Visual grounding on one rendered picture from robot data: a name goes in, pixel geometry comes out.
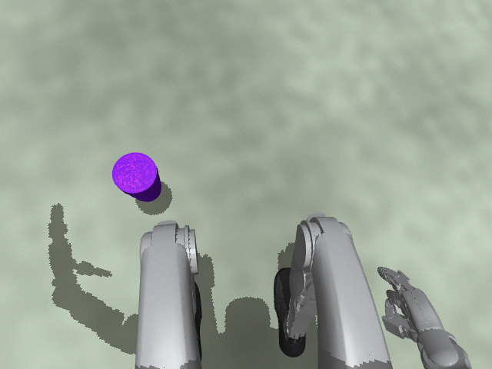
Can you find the cup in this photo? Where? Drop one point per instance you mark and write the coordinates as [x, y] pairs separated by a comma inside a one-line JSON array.
[[137, 175]]

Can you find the right robot foot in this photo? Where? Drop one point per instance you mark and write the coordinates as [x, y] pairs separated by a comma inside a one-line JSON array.
[[282, 295]]

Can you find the right robot hand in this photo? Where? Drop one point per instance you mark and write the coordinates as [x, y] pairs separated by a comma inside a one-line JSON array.
[[418, 313]]

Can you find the right robot arm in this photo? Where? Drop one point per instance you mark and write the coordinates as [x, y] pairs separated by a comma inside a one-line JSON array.
[[440, 350]]

